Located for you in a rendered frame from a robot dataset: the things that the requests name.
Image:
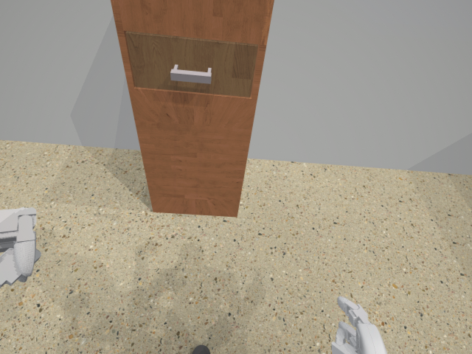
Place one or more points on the cabinet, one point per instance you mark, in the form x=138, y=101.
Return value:
x=194, y=145

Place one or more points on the right robot hand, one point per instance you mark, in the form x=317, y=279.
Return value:
x=366, y=339

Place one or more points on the drawer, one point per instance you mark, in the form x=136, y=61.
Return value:
x=154, y=55

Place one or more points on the handle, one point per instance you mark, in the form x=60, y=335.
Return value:
x=191, y=76

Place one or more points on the left robot hand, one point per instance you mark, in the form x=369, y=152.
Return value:
x=18, y=242

